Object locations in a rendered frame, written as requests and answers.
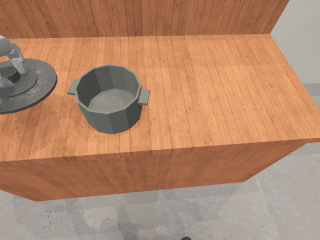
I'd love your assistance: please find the robot left hand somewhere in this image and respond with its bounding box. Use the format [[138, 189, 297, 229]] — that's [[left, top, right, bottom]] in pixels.
[[0, 35, 28, 88]]

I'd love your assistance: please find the knob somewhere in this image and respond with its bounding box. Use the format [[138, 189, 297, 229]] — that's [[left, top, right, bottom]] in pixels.
[[0, 66, 21, 83]]

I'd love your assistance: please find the pot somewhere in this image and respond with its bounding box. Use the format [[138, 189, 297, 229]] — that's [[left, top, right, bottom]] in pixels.
[[67, 64, 151, 134]]

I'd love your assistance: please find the table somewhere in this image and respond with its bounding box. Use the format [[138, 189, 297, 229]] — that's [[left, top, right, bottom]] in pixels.
[[0, 0, 320, 202]]

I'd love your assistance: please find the lid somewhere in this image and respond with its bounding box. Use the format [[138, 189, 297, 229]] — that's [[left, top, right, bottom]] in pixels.
[[0, 58, 58, 115]]

